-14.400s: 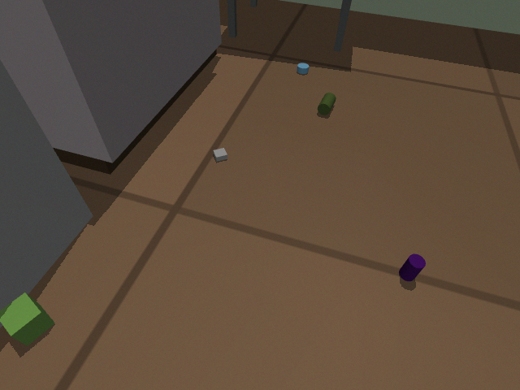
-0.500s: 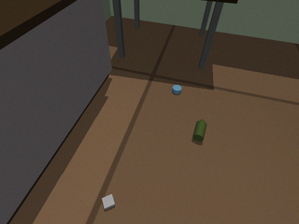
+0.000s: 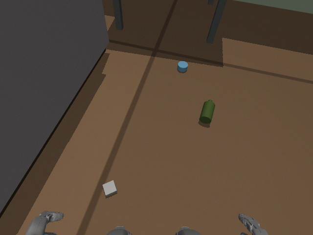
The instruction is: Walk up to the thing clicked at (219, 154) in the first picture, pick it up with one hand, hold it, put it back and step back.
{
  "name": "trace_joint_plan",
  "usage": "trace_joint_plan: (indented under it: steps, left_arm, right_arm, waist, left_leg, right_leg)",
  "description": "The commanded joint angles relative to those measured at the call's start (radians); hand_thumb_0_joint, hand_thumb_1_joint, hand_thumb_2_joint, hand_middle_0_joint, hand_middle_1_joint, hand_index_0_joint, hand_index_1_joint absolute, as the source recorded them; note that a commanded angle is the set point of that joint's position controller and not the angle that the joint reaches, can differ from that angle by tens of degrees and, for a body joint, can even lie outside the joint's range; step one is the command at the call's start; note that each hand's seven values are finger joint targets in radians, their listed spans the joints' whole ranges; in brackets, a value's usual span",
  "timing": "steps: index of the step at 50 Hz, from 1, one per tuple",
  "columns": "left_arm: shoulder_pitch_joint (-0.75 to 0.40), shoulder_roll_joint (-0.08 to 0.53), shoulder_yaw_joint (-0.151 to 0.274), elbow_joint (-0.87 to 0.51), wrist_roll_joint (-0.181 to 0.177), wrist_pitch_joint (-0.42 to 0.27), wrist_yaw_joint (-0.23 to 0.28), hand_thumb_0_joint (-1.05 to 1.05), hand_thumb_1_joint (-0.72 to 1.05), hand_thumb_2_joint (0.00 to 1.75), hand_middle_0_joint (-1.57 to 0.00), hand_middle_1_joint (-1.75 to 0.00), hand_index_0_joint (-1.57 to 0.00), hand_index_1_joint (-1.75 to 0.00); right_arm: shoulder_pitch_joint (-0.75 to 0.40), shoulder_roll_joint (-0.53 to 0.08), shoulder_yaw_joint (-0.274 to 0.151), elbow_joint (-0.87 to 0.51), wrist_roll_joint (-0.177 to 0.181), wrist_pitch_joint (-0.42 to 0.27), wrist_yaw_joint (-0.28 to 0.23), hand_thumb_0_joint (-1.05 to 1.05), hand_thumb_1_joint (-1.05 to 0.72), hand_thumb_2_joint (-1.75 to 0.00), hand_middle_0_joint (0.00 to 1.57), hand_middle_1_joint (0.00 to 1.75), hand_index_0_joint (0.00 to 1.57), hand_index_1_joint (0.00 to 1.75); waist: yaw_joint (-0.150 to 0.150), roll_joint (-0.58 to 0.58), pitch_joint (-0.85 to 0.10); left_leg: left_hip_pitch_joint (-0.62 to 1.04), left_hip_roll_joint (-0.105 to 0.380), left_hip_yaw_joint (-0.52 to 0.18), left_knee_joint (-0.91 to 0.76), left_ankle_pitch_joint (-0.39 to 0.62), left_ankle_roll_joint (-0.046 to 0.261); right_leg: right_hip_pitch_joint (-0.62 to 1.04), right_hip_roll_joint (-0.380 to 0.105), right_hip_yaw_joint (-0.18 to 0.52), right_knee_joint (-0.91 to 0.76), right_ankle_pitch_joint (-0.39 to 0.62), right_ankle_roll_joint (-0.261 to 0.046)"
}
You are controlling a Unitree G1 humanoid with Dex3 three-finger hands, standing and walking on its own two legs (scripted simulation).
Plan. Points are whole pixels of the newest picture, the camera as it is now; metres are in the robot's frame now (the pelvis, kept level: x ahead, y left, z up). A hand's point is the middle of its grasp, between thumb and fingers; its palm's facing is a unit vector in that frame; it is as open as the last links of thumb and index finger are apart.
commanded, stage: rise first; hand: left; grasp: from above
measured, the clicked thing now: (109, 188) +0.40 +0.23 -0.72
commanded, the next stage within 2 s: none
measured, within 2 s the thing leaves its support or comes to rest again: neither
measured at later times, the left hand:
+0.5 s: hand out of the picture +0.15 +0.29 -0.28, palm faces -0.33 -0.69 -0.64, open 12.7 cm
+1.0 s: hand (81, 204) +0.28 +0.30 -0.46, palm faces -0.37 -0.18 -0.91, open 11.6 cm
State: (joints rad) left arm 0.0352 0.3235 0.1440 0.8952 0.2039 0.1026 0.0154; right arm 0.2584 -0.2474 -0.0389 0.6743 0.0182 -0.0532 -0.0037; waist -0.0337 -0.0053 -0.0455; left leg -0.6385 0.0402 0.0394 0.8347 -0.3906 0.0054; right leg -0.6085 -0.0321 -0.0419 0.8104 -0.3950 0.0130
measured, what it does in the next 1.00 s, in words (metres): lowers itself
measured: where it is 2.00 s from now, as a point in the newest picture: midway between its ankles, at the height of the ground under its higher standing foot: outside the picture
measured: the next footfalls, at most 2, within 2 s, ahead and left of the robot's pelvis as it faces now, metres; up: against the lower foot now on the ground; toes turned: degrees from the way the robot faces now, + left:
none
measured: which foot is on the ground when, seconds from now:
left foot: down 0.00-1.00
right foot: down 0.00-1.00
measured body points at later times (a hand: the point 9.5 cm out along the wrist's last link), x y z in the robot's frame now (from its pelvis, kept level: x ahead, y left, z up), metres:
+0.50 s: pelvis -0.02 +0.00 -0.12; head +0.12 +0.02 +0.31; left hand +0.16 +0.32 -0.24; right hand +0.18 -0.25 -0.21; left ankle +0.01 +0.11 -0.70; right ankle +0.00 -0.13 -0.70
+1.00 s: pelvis -0.10 -0.01 -0.31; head +0.11 +0.01 +0.08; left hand +0.29 +0.30 -0.41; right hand +0.02 -0.28 -0.45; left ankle +0.01 +0.11 -0.70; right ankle +0.00 -0.13 -0.70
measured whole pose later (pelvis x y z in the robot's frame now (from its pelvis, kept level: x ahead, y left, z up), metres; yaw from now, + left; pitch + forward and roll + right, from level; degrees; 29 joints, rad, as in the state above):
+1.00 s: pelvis -0.10 -0.01 -0.31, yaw -3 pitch +33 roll -3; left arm -0.61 0.54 0.13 1.16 0.95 0.01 0.42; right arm 0.08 -0.25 -0.03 0.79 -0.07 -0.12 0.05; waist -0.08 0.00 -0.13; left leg -2.05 0.07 -0.06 2.09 -0.63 0.00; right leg -2.00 -0.03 -0.07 2.07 -0.64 -0.03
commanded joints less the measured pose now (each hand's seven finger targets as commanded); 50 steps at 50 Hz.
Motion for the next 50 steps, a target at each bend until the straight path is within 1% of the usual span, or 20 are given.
trace_joint_plan:
  steps: [1, 6, 9, 10, 12, 16, 18, 20, 23, 27, 30, 31, 34, 36, 37, 38, 41, 44, 46, 50]
  left_arm:
    - [-0.002, 0.182, 0.057, -0.223, 0.033, -0.041, 0.035, 0.00, -0.44, 0.79, -0.35, -0.83, -0.33, -0.84]
    - [0.100, 0.185, 0.070, -0.360, 0.088, -0.024, 0.047, 0.00, -0.42, 0.77, -0.39, -0.81, -0.37, -0.83]
    - [0.134, 0.169, 0.061, -0.417, 0.095, -0.003, 0.051, 0.00, -0.39, 0.75, -0.40, -0.79, -0.38, -0.81]
    - [0.137, 0.187, 0.075, -0.429, 0.104, 0.003, 0.054, 0.00, -0.39, 0.74, -0.40, -0.79, -0.39, -0.80]
    - [0.170, 0.170, 0.059, -0.448, 0.117, 0.015, 0.056, 0.00, -0.38, 0.73, -0.40, -0.80, -0.39, -0.81]
    - [0.051, 0.182, 0.048, -0.388, 0.176, 0.012, 0.068, 0.00, -0.36, 0.73, -0.39, -0.81, -0.38, -0.82]
    - [-0.002, 0.200, 0.056, -0.329, 0.222, -0.011, 0.079, 0.00, -0.35, 0.72, -0.40, -0.80, -0.39, -0.80]
    - [-0.054, 0.228, 0.069, -0.320, 0.273, -0.046, 0.096, 0.00, -0.33, 0.72, -0.39, -0.79, -0.38, -0.80]
    - [-0.057, 0.200, 0.027, -0.331, 0.357, -0.091, 0.131, 0.00, -0.30, 0.73, -0.39, -0.79, -0.38, -0.80]
    - [-0.140, 0.281, 0.054, -0.286, 0.448, -0.134, 0.198, 0.00, -0.28, 0.73, -0.40, -0.78, -0.39, -0.79]
    - [-0.215, 0.303, 0.055, -0.240, 0.513, -0.131, 0.260, 0.00, -0.28, 0.73, -0.39, -0.78, -0.38, -0.79]
    - [-0.260, 0.288, 0.035, -0.235, 0.530, -0.130, 0.279, 0.00, -0.27, 0.73, -0.38, -0.78, -0.38, -0.78]
    - [-0.390, 0.335, 0.040, -0.192, 0.589, -0.117, 0.332, 0.00, -0.21, 0.69, -0.42, -0.73, -0.42, -0.74]
    - [-0.494, 0.401, 0.062, -0.163, 0.632, -0.104, 0.365, 0.00, -0.16, 0.67, -0.44, -0.73, -0.44, -0.73]
    - [-0.515, 0.388, 0.043, -0.110, 0.651, -0.099, 0.377, 0.00, -0.17, 0.68, -0.42, -0.74, -0.43, -0.74]
    - [-0.574, 0.388, 0.032, -0.089, 0.662, -0.096, 0.388, 0.00, -0.17, 0.68, -0.41, -0.74, -0.42, -0.73]
    - [-0.681, 0.453, 0.054, 0.031, 0.696, -0.092, 0.422, 0.00, -0.13, 0.65, -0.43, -0.74, -0.44, -0.73]
    - [-0.775, 0.497, 0.052, 0.085, 0.733, -0.093, 0.434, 0.00, -0.13, 0.66, -0.43, -0.72, -0.44, -0.71]
    - [-0.790, 0.482, 0.030, 0.147, 0.750, -0.092, 0.439, 0.00, -0.13, 0.65, -0.43, -0.74, -0.45, -0.73]
    - [-0.917, 0.504, 0.023, 0.192, 0.794, -0.096, 0.461, 0.00, -0.12, 0.65, -0.42, -0.74, -0.44, -0.72]
  right_arm:
    - [-0.018, -0.151, -0.060, -0.155, -0.005, -0.079, -0.011, 0.00, -0.96, -0.91, 0.20, 0.30, 0.20, 0.30]
    - [-0.023, -0.147, -0.059, -0.181, -0.011, -0.103, -0.026, 0.00, -0.97, -0.92, 0.20, 0.30, 0.20, 0.30]
    - [-0.028, -0.144, -0.059, -0.188, -0.012, -0.116, -0.029, 0.00, -0.98, -0.92, 0.20, 0.30, 0.20, 0.30]
    - [-0.035, -0.142, -0.059, -0.187, -0.012, -0.120, -0.031, 0.00, -0.98, -0.92, 0.20, 0.30, 0.20, 0.30]
    - [-0.042, -0.137, -0.056, -0.193, -0.012, -0.129, -0.034, 0.00, -0.98, -0.92, 0.20, 0.30, 0.20, 0.30]
    - [-0.065, -0.142, -0.050, -0.188, -0.015, -0.150, -0.034, 0.00, -0.98, -0.92, 0.20, 0.30, 0.20, 0.30]
    - [-0.084, -0.149, -0.052, -0.179, -0.019, -0.163, -0.028, 0.00, -0.98, -0.92, 0.20, 0.30, 0.20, 0.30]
    - [-0.093, -0.162, -0.059, -0.174, -0.026, -0.175, -0.019, 0.00, -0.95, -0.91, 0.20, 0.30, 0.20, 0.30]
    - [-0.093, -0.174, -0.067, -0.167, -0.022, -0.184, -0.005, 0.00, -0.93, -0.91, 0.20, 0.30, 0.20, 0.30]
    - [-0.108, -0.194, -0.077, -0.136, -0.014, -0.173, 0.008, 0.00, -0.93, -0.91, 0.20, 0.30, 0.20, 0.30]
    - [-0.104, -0.201, -0.082, -0.109, -0.016, -0.154, 0.019, 0.00, -0.93, -0.91, 0.20, 0.30, 0.20, 0.30]
    - [-0.106, -0.200, -0.083, -0.100, -0.019, -0.148, 0.022, 0.00, -0.93, -0.91, 0.20, 0.30, 0.20, 0.30]
    - [-0.094, -0.203, -0.084, -0.070, -0.025, -0.129, 0.028, 0.00, -0.92, -0.90, 0.20, 0.30, 0.20, 0.30]
    - [-0.085, -0.215, -0.081, -0.046, -0.036, -0.122, 0.031, 0.00, -0.90, -0.90, 0.20, 0.30, 0.20, 0.30]
    - [-0.080, -0.211, -0.077, -0.033, -0.041, -0.120, 0.033, 0.00, -0.90, -0.90, 0.20, 0.30, 0.20, 0.30]
    - [-0.076, -0.210, -0.078, -0.026, -0.045, -0.116, 0.036, 0.00, -0.90, -0.90, 0.20, 0.30, 0.20, 0.30]
    - [-0.081, -0.203, -0.069, 0.002, -0.066, -0.113, 0.037, 0.00, -0.90, -0.90, 0.20, 0.30, 0.20, 0.30]
    - [-0.088, -0.199, -0.067, 0.012, -0.078, -0.107, 0.038, 0.00, -0.89, -0.90, 0.20, 0.30, 0.20, 0.30]
    - [-0.095, -0.188, -0.062, 0.023, -0.085, -0.106, 0.040, 0.00, -0.89, -0.90, 0.20, 0.30, 0.20, 0.30]
    - [-0.073, -0.195, -0.052, 0.050, -0.097, -0.107, 0.043, 0.00, -0.89, -0.89, 0.20, 0.30, 0.20, 0.30]
  waist:
    - [0.023, 0.044, -0.237]
    - [0.021, 0.090, -0.292]
    - [0.013, 0.081, -0.311]
    - [0.016, 0.096, -0.312]
    - [0.012, 0.073, -0.331]
    - [-0.018, 0.050, -0.285]
    - [-0.013, 0.038, -0.294]
    - [0.005, 0.083, -0.343]
    - [0.009, 0.099, -0.461]
    - [0.021, 0.113, -0.556]
    - [0.030, 0.116, -0.630]
    - [0.019, 0.119, -0.648]
    - [0.023, 0.102, -0.708]
    - [0.020, 0.106, -0.777]
    - [0.017, 0.081, -0.766]
    - [0.002, 0.051, -0.786]
    - [0.002, 0.032, -0.749]
    - [-0.002, 0.040, -0.748]
    - [-0.010, 0.045, -0.703]
    - [-0.043, 0.106, -0.704]
  left_leg:
    - [0.037, -0.027, -0.030, 0.012, 0.187, -0.004]
    - [0.008, -0.017, -0.044, 0.080, 0.175, -0.008]
    - [-0.025, -0.014, -0.049, 0.126, 0.180, -0.004]
    - [-0.047, -0.016, -0.048, 0.144, 0.169, -0.003]
    - [-0.081, -0.016, -0.050, 0.181, 0.164, 0.002]
    - [-0.224, -0.016, -0.054, 0.279, 0.091, 0.005]
    - [-0.320, -0.021, -0.051, 0.356, 0.060, 0.006]
    - [-0.368, -0.022, -0.060, 0.409, 0.049, -0.003]
    - [-0.399, -0.022, -0.076, 0.488, 0.072, -0.007]
    - [-0.494, -0.021, -0.084, 0.614, 0.120, -0.006]
    - [-0.546, -0.020, -0.087, 0.700, 0.152, -0.009]
    - [-0.575, -0.020, -0.080, 0.736, 0.150, -0.007]
    - [-0.661, -0.023, -0.060, 0.813, 0.104, 0.000]
    - [-0.685, -0.020, -0.058, 0.869, 0.109, 0.001]
    - [-0.726, -0.018, -0.048, 0.901, 0.091, 0.007]
    - [-0.762, -0.017, -0.045, 0.928, 0.056, 0.012]
    - [-0.893, -0.020, -0.037, 0.969, -0.087, 0.013]
    - [-0.956, -0.022, -0.030, 0.997, -0.181, 0.016]
    - [-1.005, -0.025, -0.031, 1.008, -0.241, 0.016]
    - [-1.018, -0.022, -0.040, 1.046, -0.277, 0.016]
  right_leg:
    - [-0.045, 0.040, -0.003, 0.030, 0.135, -0.035]
    - [-0.136, 0.039, 0.001, 0.112, 0.116, -0.037]
    - [-0.171, 0.038, 0.004, 0.147, 0.115, -0.035]
    - [-0.189, 0.036, 0.006, 0.161, 0.111, -0.034]
    - [-0.212, 0.036, 0.005, 0.185, 0.109, -0.033]
    - [-0.349, 0.035, 0.006, 0.279, 0.055, -0.033]
    - [-0.433, 0.033, 0.006, 0.356, 0.026, -0.035]
    - [-0.528, 0.031, 0.006, 0.448, 0.001, -0.038]
    - [-0.615, 0.031, 0.003, 0.548, 0.017, -0.042]
    - [-0.746, 0.030, 0.001, 0.677, 0.049, -0.044]
    - [-0.826, 0.028, -0.006, 0.764, 0.070, -0.046]
    - [-0.852, 0.029, -0.006, 0.780, 0.074, -0.044]
    - [-0.882, 0.032, 0.000, 0.816, 0.054, -0.041]
    - [-0.901, 0.031, -0.001, 0.858, 0.059, -0.040]
    - [-0.902, 0.033, 0.001, 0.863, 0.058, -0.034]
    - [-0.904, 0.037, 0.002, 0.865, 0.040, -0.031]
    - [-0.948, 0.039, 0.003, 0.885, -0.100, -0.030]
    - [-0.984, 0.045, 0.017, 0.886, -0.236, -0.035]
    - [-1.026, 0.050, 0.013, 0.899, -0.319, -0.041]
    - [-1.114, 0.053, -0.014, 0.967, -0.325, -0.051]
